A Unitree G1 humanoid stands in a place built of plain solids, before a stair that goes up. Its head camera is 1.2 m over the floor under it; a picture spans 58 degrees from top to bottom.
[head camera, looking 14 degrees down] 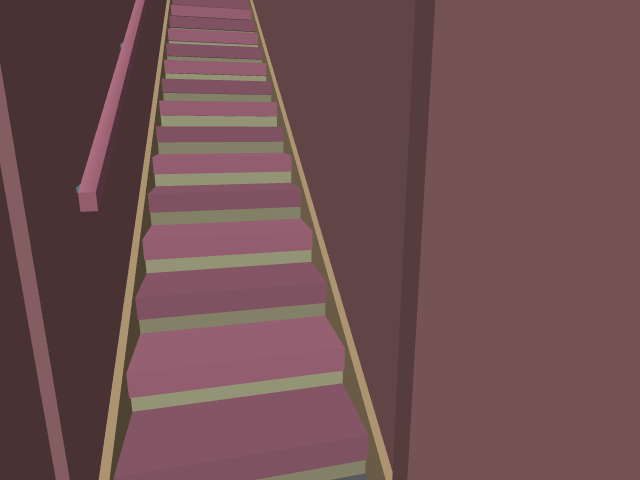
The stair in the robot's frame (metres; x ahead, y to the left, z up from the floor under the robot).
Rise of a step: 0.18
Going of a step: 0.30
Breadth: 0.82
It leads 13 degrees to the left of straight ahead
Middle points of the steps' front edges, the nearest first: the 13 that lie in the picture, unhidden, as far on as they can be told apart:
1.20 0.23 0.18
1.49 0.30 0.36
1.78 0.37 0.53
2.07 0.44 0.71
2.36 0.51 0.88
2.65 0.58 1.06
2.94 0.65 1.24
3.23 0.72 1.41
3.53 0.78 1.59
3.82 0.85 1.76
4.11 0.92 1.94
4.40 0.99 2.12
4.69 1.06 2.29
